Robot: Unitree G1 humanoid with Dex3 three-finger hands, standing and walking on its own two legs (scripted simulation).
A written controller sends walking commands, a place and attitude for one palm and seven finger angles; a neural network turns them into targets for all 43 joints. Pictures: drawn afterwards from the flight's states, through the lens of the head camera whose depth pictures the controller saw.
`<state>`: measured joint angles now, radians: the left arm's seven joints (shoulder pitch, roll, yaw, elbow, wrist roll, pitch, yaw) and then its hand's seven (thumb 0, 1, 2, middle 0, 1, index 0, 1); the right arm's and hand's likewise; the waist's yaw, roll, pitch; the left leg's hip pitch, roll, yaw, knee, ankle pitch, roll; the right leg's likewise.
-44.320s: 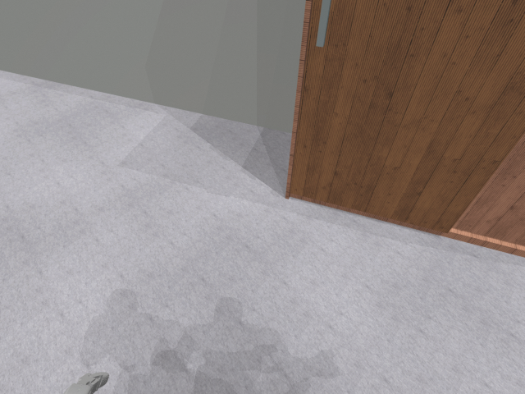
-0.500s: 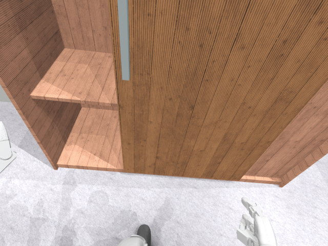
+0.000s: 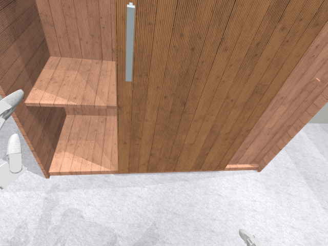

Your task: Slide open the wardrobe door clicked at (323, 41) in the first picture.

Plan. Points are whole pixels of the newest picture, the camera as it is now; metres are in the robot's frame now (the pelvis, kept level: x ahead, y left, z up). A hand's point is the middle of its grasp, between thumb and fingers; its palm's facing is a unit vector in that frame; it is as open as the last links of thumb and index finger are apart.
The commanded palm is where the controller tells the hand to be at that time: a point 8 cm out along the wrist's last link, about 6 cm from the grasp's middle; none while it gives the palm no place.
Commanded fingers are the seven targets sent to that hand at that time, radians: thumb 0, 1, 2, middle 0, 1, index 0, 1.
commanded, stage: stop stepping back and stand still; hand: left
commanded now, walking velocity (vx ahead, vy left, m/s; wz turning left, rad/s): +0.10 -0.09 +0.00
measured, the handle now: (129, 45) +0.69 +0.17 +0.16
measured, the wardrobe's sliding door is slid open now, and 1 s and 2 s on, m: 0.43 0.43 0.43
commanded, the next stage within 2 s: let the arm hang, fingers relaxed in 1.00 s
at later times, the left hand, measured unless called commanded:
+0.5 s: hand out of the picture +0.21 +0.33 +0.19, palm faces +0.37 -0.73 -0.58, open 7.4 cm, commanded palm +0.15 +0.36 +0.17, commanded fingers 0.00 0.90 0.90 -0.20 -0.30 -0.20 -0.30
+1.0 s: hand (15, 136) +0.27 +0.32 +0.15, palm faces +0.37 -0.74 -0.55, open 7.4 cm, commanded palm +0.20 +0.34 +0.17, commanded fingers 0.00 0.90 0.90 -0.20 -0.30 -0.20 -0.30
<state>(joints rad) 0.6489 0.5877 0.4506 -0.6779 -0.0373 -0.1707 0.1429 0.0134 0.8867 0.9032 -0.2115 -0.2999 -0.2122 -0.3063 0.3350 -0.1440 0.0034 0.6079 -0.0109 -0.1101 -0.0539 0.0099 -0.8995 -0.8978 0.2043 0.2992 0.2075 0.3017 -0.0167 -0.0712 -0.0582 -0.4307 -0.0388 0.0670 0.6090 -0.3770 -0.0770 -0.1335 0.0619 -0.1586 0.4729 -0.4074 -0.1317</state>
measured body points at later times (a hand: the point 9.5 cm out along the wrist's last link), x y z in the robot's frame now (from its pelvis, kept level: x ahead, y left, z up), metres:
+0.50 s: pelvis +0.01 +0.06 +0.00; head +0.03 +0.09 +0.44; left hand +0.18 +0.37 +0.22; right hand +0.14 -0.14 -0.09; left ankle +0.02 +0.18 -0.75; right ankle -0.02 -0.08 -0.73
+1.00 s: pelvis +0.05 +0.05 -0.01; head +0.08 +0.04 +0.44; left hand +0.24 +0.36 +0.18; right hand +0.23 -0.19 -0.09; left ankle +0.03 +0.17 -0.74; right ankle -0.02 -0.08 -0.75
